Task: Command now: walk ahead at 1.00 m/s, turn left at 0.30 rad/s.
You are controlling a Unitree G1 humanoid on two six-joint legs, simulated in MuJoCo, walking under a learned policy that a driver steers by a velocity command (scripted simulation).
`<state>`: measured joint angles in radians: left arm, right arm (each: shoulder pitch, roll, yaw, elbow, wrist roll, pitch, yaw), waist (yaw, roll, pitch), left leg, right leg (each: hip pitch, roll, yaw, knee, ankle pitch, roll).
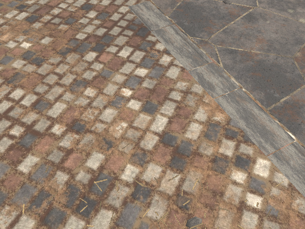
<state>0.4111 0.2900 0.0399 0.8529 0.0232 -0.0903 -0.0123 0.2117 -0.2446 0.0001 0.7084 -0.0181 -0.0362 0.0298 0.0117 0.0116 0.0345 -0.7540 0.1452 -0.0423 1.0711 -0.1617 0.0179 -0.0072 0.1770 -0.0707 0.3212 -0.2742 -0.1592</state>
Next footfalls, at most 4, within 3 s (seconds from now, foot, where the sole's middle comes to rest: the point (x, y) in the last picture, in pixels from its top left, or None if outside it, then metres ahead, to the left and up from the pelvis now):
0.20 left None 0.39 0.11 -0.77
0.62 right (148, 158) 0.84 0.05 -0.77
1.02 left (85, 152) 0.87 0.37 -0.77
1.38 right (112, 122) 1.07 0.25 -0.77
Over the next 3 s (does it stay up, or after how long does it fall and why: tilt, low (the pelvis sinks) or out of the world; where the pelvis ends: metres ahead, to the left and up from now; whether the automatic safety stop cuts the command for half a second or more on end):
stays up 1.10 0.67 0.01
